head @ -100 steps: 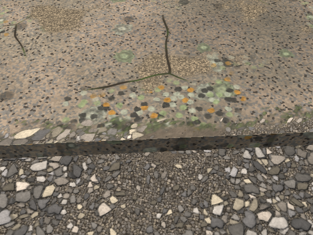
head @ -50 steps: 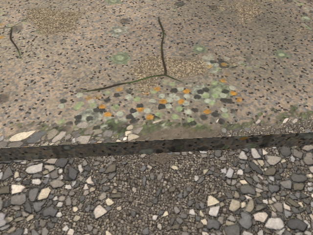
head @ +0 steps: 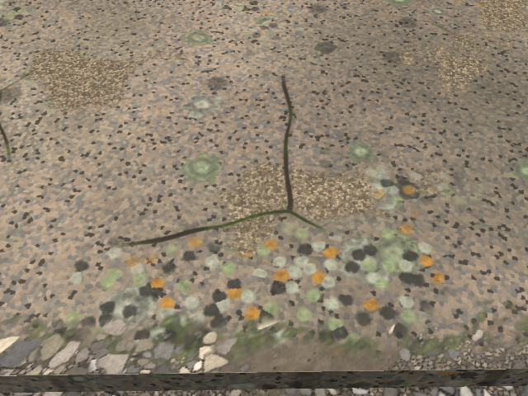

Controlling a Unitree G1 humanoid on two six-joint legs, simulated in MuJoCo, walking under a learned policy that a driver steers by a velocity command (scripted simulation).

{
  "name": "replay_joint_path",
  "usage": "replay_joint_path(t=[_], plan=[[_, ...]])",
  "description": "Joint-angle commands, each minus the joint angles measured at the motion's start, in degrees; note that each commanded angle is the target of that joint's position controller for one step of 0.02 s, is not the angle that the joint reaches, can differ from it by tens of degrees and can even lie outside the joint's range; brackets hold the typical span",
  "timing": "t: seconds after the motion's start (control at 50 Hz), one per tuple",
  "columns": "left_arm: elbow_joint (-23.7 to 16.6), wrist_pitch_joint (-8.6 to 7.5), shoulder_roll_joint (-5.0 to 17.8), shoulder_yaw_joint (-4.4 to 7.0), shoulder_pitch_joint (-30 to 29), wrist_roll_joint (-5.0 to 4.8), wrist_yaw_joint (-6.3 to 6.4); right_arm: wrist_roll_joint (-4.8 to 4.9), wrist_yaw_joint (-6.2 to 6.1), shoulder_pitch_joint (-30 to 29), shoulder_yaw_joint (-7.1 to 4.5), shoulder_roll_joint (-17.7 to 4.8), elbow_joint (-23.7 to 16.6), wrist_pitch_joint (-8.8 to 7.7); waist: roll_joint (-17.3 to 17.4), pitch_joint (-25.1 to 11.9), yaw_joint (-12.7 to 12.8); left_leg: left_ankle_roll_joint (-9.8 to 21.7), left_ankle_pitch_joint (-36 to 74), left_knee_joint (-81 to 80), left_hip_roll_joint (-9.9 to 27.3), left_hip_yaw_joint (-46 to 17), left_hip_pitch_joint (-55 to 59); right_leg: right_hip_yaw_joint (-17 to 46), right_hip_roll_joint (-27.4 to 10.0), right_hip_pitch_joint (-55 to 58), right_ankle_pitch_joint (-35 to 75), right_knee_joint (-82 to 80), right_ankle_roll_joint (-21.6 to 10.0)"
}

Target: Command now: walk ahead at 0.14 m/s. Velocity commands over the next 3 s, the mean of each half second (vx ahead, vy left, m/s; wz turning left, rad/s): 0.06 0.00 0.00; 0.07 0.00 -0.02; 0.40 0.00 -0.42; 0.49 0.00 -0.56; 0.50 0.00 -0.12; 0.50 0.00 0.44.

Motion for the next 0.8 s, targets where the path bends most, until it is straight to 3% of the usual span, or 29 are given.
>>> replay_joint_path(t=[0.02,0.06,0.08,0.1,0.12,0.14,0.18,0.22,0.24,0.26,0.3,0.34,0.38,0.52,0.8], plan=[[-1.8,0.29,9.1,1.84,-0.9,-0.54,0.61,-0.19,0.30,-0.5,-0.85,-4.6,-2.6,-0.37,-6.2,-2.3,-1.8,0.8,-1.6,-4.9,-1.8,0.4,8.9,6.8,-16.8,-1.7,30.5,1.4,-7.2],[-1.7,0.79,8.1,1.62,-1.9,-1.41,0.82,-0.74,0.27,2.6,-1.43,-5.9,-1.4,-0.95,-5.0,-3.7,-4.1,2.6,3.0,-13.5,-2.7,1.1,15.1,7.2,-14.8,-0.3,26.8,7.3,-4.7],[-1.5,0.55,7.1,1.28,0.7,-0.76,0.91,-1.21,-0.15,5.2,-2.30,-9.2,-0.6,-1.19,-2.0,-6.2,-3.8,4.1,21.1,-14.1,0.6,-2.1,22.8,6.2,-11.8,-2.1,23.6,11.6,-2.1],[-0.6,-0.14,5.0,0.68,7.4,0.52,0.70,-1.39,-0.49,6.2,-2.80,-12.2,-0.5,-0.86,3.6,-11.2,-0.1,8.7,37.9,-8.5,6.9,-7.3,35.6,4.8,-7.9,-10.1,8.9,16.4,0.3],[0.9,0.10,1.6,-0.34,9.6,0.27,0.96,-1.19,-0.45,8.2,-1.86,-7.5,1.0,-0.07,8.4,-14.9,-1.0,14.5,36.7,-8.4,11.2,-12.2,39.6,3.2,-6.0,-14.3,-6.4,21.2,3.0],[0.4,0.95,3.6,0.05,5.8,-0.30,1.25,-0.71,-0.15,7.8,-0.83,-3.6,1.2,0.42,6.7,-13.6,-2.1,15.5,29.0,-11.0,11.9,-14.6,36.3,3.9,-5.8,-14.7,-15.0,22.6,4.1],[-0.2,3.18,4.7,0.48,1.9,-0.58,2.08,-0.91,0.14,1.9,-0.40,-4.2,0.1,1.01,4.8,-10.1,-0.4,12.8,11.4,-14.5,10.2,-14.4,28.6,4.9,-7.0,-13.2,-14.5,18.6,4.5],[0.6,5.10,5.1,0.53,2.0,0.21,2.45,-0.36,0.15,-3.3,-1.04,-6.7,-1.1,1.58,3.7,-6.6,1.2,7.6,-8.3,-17.0,5.5,-9.8,18.3,4.6,-7.3,-6.0,-5.3,10.5,3.8],[0.8,5.54,5.9,0.58,1.8,0.26,2.41,-0.12,0.13,-3.9,-1.08,-6.5,-1.2,1.77,2.6,-4.0,0.5,5.3,-16.8,-17.8,2.6,-6.7,15.6,4.5,-7.9,-6.6,-5.8,9.1,3.1],[1.5,5.33,6.8,0.83,1.4,-0.22,2.25,-0.05,0.04,-3.9,-1.03,-5.9,-1.2,1.75,-0.1,-1.1,-0.6,3.8,-18.1,-16.9,-0.1,-3.5,16.9,4.4,-7.6,-10.3,-9.3,9.5,2.2],[1.9,4.27,5.7,0.66,0.5,-0.13,2.19,0.04,-0.17,-1.9,-1.01,-5.3,0.3,1.16,-1.4,-1.5,-1.3,3.9,-6.5,-13.5,-0.8,-2.8,20.6,4.7,-8.0,-10.8,-5.9,8.4,2.2],[2.2,3.18,6.3,0.93,0.2,-0.12,2.04,0.23,-0.36,0.0,-1.16,-5.3,1.5,0.76,-2.6,-4.2,-1.9,5.3,8.1,-9.5,-0.9,-1.9,25.1,4.8,-8.3,-9.8,0.6,8.7,2.7],[2.7,2.85,5.8,0.89,0.3,-0.37,1.94,0.24,-0.32,0.2,-1.28,-5.1,2.2,0.85,-3.2,-6.0,-2.0,6.2,13.4,-7.9,-0.8,-1.5,27.1,4.5,-8.3,-8.7,4.7,9.6,3.1],[3.7,3.86,5.1,0.76,0.4,-0.39,2.09,0.20,-0.39,-1.3,-1.44,-4.6,3.9,2.54,-3.1,-3.0,-1.9,5.5,8.0,-7.9,-1.8,-0.6,25.6,4.4,-8.2,-9.1,3.4,9.2,2.8],[5.0,3.19,3.7,0.36,2.1,-0.20,2.21,0.15,-1.05,-2.2,-1.53,-4.8,7.3,3.81,-2.9,0.4,-2.6,3.9,0.0,-10.0,-2.3,-0.7,26.1,4.7,-8.3,-11.3,-3.2,5.9,2.5]])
